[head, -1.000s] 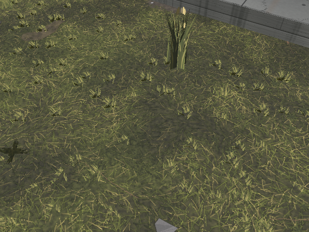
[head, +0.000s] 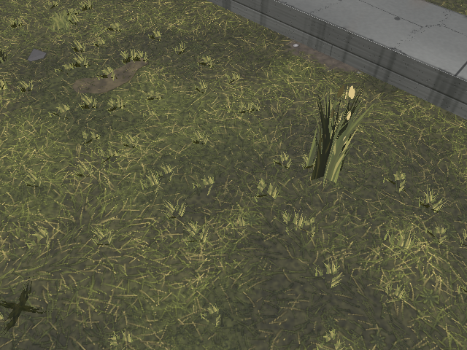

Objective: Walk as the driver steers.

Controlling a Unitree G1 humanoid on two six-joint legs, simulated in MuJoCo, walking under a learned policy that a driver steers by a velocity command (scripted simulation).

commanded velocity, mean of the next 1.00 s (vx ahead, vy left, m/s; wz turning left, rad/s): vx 0.47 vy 0.00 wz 0.53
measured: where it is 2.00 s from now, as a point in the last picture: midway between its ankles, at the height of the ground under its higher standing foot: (178, 322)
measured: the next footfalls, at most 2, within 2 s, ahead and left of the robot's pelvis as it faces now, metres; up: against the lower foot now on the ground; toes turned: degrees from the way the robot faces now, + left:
right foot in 0.24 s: +0.31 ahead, -0.14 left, +0.00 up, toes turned +13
left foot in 0.78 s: +0.49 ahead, +0.20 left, +0.00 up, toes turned +31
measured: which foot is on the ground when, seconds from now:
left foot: down 0.00-0.26, up 0.28-0.76, down 0.78-1.00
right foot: up 0.00-0.22, down 0.24-0.78, up 0.80-1.00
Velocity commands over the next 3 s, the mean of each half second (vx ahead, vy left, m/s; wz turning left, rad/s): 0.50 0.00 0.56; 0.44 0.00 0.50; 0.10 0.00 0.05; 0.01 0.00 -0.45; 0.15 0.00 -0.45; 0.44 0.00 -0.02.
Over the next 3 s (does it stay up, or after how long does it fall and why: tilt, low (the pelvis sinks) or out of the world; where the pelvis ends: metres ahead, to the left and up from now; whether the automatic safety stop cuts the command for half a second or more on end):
stays up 0.85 0.10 0.00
